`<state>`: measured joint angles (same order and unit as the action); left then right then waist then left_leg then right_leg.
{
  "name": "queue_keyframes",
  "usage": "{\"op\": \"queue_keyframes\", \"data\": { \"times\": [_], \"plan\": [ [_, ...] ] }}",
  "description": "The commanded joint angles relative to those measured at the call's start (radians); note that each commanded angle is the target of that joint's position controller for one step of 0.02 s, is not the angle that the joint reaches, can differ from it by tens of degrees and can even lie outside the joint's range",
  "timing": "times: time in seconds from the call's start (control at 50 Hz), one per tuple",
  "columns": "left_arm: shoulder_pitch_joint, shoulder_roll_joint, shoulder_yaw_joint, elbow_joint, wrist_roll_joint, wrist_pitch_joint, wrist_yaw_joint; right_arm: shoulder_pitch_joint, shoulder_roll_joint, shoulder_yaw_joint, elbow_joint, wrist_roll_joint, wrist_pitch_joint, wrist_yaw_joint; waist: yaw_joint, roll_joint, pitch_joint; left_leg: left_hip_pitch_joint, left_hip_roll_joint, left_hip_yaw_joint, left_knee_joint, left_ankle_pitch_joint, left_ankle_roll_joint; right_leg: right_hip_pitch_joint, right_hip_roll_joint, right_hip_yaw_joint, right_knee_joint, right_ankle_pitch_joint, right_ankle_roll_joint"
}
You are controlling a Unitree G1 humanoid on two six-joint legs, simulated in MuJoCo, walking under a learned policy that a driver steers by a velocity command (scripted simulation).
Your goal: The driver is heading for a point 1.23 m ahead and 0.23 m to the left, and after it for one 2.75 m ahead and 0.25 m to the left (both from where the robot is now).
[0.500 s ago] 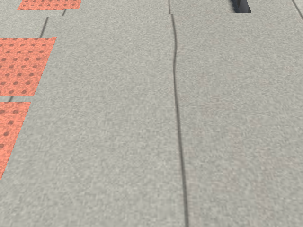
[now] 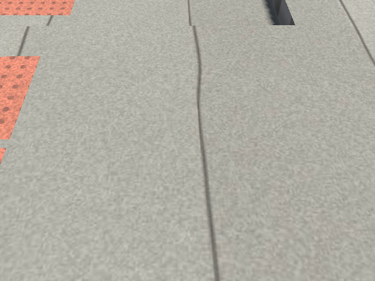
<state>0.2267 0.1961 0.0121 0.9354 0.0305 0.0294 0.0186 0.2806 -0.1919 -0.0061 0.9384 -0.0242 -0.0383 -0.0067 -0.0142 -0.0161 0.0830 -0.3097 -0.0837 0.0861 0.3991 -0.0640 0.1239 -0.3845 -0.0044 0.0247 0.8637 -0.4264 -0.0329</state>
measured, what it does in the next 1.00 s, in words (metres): steps on the spot: right foot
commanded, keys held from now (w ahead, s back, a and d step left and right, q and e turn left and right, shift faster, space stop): shift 0.80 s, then w+shift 0.20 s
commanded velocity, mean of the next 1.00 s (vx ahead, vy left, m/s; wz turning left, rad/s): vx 0.08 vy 0.00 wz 0.00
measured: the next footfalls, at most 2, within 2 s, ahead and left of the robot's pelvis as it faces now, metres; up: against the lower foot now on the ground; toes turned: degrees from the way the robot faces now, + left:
right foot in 0.14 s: +0.06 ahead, -0.12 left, +0.00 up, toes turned +0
left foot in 1.18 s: +0.28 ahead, +0.15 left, +0.00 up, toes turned +6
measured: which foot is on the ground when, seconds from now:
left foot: down 0.00-0.88, up 0.90-1.00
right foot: up 0.00-0.12, down 0.14-1.00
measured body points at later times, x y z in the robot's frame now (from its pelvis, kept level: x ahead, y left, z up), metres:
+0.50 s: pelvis +0.04 -0.02 +0.01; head +0.04 -0.02 +0.46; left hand +0.02 +0.19 -0.15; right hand +0.03 -0.24 -0.15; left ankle +0.09 +0.05 -0.73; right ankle +0.02 -0.11 -0.73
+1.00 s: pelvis +0.09 -0.02 +0.01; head +0.09 +0.00 +0.46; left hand +0.00 +0.20 -0.15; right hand +0.12 -0.25 -0.14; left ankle +0.11 +0.08 -0.69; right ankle +0.01 -0.11 -0.73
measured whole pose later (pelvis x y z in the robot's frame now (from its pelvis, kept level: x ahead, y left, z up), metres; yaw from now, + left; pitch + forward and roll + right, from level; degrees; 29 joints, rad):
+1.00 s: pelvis +0.09 -0.02 +0.01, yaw +0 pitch +0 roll +0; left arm 0.47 0.16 0.04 1.14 0.02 -0.05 0.03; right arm 0.28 -0.16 -0.03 1.07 -0.03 -0.02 0.02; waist 0.04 -0.03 -0.03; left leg -0.43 0.00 0.06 0.81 -0.31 0.05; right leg -0.04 0.03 -0.02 0.32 -0.30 -0.08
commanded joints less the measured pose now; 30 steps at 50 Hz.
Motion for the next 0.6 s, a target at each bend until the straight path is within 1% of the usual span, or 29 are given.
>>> {"op": "queue_keyframes", "data": {
  "times": [0.02, 0.04, 0.08, 0.1, 0.12, 0.14, 0.16, 0.18, 0.2, 0.22, 0.24, 0.26, 0.28, 0.3, 0.32, 0.36, 0.4, 0.44, 0.6],
  "plan": [
    [0.151, 0.068, 0.011, 0.028, -0.001, 0.017, 0.005, 0.014, -0.143, -0.032, -0.026, 0.003, 0.013, -0.005, 0.028, 0.134, -0.085, -0.110, 0.269, -0.280, -0.248, -0.348, 0.089, 0.178, 0.017, -0.046, -0.084, 0.027, -0.006],
    [0.152, 0.063, 0.009, 0.036, -0.002, 0.016, 0.004, 0.011, -0.143, -0.033, -0.022, 0.006, 0.021, -0.007, 0.029, 0.122, -0.074, -0.129, 0.276, -0.292, -0.256, -0.398, 0.084, 0.194, 0.020, -0.052, -0.112, 0.037, -0.010],
    [0.182, 0.033, 0.000, 0.063, -0.003, 0.009, 0.004, -0.004, -0.139, -0.033, -0.015, 0.015, 0.037, -0.013, 0.043, 0.091, -0.051, -0.173, 0.275, -0.297, -0.251, -0.471, 0.060, 0.259, 0.026, -0.069, -0.223, 0.083, -0.025],
    [0.202, 0.022, -0.003, 0.077, -0.001, 0.003, 0.007, -0.004, -0.132, -0.031, -0.009, 0.020, 0.042, -0.017, 0.049, 0.079, -0.035, -0.196, 0.265, -0.296, -0.241, -0.508, 0.035, 0.295, 0.029, -0.068, -0.306, 0.097, -0.038],
    [0.209, 0.022, -0.006, 0.083, 0.003, -0.004, 0.011, 0.008, -0.116, -0.027, 0.000, 0.022, 0.045, -0.019, 0.048, 0.056, -0.006, -0.204, 0.249, -0.292, -0.224, -0.531, -0.001, 0.301, 0.013, -0.034, -0.409, 0.101, -0.052],
    [0.221, 0.042, -0.008, 0.083, 0.010, -0.016, 0.016, 0.029, -0.094, -0.024, 0.005, 0.023, 0.046, -0.017, 0.035, -0.010, 0.011, -0.191, 0.214, -0.265, -0.160, -0.489, -0.042, 0.274, -0.074, 0.080, -0.535, 0.056, -0.068],
    [0.172, 0.080, -0.006, 0.072, -0.003, -0.026, 0.021, 0.047, -0.061, -0.019, 0.006, 0.041, 0.047, -0.013, -0.007, -0.117, 0.041, -0.138, 0.113, -0.161, -0.086, -0.366, -0.077, 0.127, -0.174, 0.238, -0.645, -0.141, -0.104],
    [0.119, 0.046, -0.017, 0.069, -0.014, -0.040, 0.019, 0.026, -0.050, -0.016, 0.023, 0.035, 0.047, -0.007, -0.016, -0.142, 0.056, 0.043, 0.077, -0.110, 0.027, -0.207, -0.083, -0.050, -0.223, 0.289, -0.739, -0.231, -0.107],
    [0.057, 0.045, -0.019, 0.062, -0.018, -0.055, 0.020, 0.044, -0.026, -0.010, 0.039, 0.016, 0.045, -0.001, -0.046, -0.143, 0.049, 0.150, 0.086, -0.116, 0.071, -0.152, -0.076, -0.111, -0.202, 0.254, -0.743, -0.196, -0.082],
    [0.044, 0.053, -0.016, 0.065, -0.021, -0.063, 0.020, 0.067, -0.020, -0.006, 0.059, 0.006, 0.044, 0.002, -0.057, -0.120, 0.030, 0.194, 0.092, -0.118, 0.070, -0.124, -0.077, -0.112, -0.174, 0.211, -0.727, -0.148, -0.064],
    [0.051, 0.061, -0.014, 0.070, -0.023, -0.068, 0.021, 0.070, -0.034, -0.007, 0.068, 0.002, 0.041, 0.002, -0.060, -0.094, 0.013, 0.206, 0.102, -0.122, 0.044, -0.097, -0.076, -0.081, -0.150, 0.178, -0.704, -0.097, -0.050],
    [0.079, 0.055, -0.014, 0.081, -0.024, -0.071, 0.021, 0.065, -0.042, -0.005, 0.074, 0.000, 0.034, 0.000, -0.048, -0.068, 0.001, 0.215, 0.118, -0.135, 0.014, -0.078, -0.076, -0.057, -0.133, 0.155, -0.681, -0.050, -0.044],
    [0.101, 0.051, -0.014, 0.090, -0.025, -0.070, 0.020, 0.071, -0.045, -0.003, 0.084, 0.004, 0.028, -0.001, -0.042, -0.049, -0.012, 0.209, 0.132, -0.151, -0.009, -0.086, -0.074, -0.027, -0.119, 0.138, -0.661, -0.019, -0.043],
    [0.116, 0.045, -0.013, 0.096, -0.026, -0.067, 0.019, 0.078, -0.051, -0.001, 0.094, 0.008, 0.023, -0.003, -0.033, -0.031, -0.009, 0.183, 0.142, -0.166, -0.027, -0.113, -0.069, 0.001, -0.106, 0.123, -0.639, 0.006, -0.045],
    [0.139, 0.031, -0.014, 0.104, -0.026, -0.062, 0.017, 0.075, -0.059, -0.002, 0.104, 0.012, 0.020, -0.006, -0.017, 0.009, 0.007, 0.132, 0.150, -0.182, -0.048, -0.142, -0.061, 0.042, -0.088, 0.100, -0.612, 0.050, -0.045],
    [0.180, 0.015, -0.015, 0.124, -0.021, -0.054, 0.016, 0.064, -0.042, 0.004, 0.117, 0.015, 0.017, -0.012, 0.004, 0.045, 0.012, 0.069, 0.163, -0.205, -0.088, -0.176, -0.055, 0.117, -0.069, 0.069, -0.559, 0.125, -0.049],
    [0.199, 0.015, -0.013, 0.137, -0.019, -0.051, 0.015, 0.058, -0.033, 0.008, 0.125, 0.017, 0.015, -0.018, 0.015, 0.048, -0.004, 0.058, 0.167, -0.213, -0.103, -0.175, -0.056, 0.155, -0.065, 0.059, -0.539, 0.162, -0.049],
    [0.200, 0.012, -0.014, 0.145, -0.019, -0.052, 0.016, 0.063, -0.028, 0.009, 0.136, 0.018, 0.014, -0.022, 0.015, 0.041, -0.015, 0.072, 0.165, -0.209, -0.098, -0.154, -0.056, 0.163, -0.068, 0.059, -0.537, 0.175, -0.048],
    [0.196, -0.009, -0.021, 0.178, -0.020, -0.054, 0.023, 0.090, -0.010, 0.010, 0.177, 0.017, 0.017, -0.028, 0.004, 0.020, -0.012, 0.112, 0.164, -0.199, -0.072, -0.081, -0.050, 0.163, -0.074, 0.056, -0.543, 0.212, -0.043]
  ]
}}
Keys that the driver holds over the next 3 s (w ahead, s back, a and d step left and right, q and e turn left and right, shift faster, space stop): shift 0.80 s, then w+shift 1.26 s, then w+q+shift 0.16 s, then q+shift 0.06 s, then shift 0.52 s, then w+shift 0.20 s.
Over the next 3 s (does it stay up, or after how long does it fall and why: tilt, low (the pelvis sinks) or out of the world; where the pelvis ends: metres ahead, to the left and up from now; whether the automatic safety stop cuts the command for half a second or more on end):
stays up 1.45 0.13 0.01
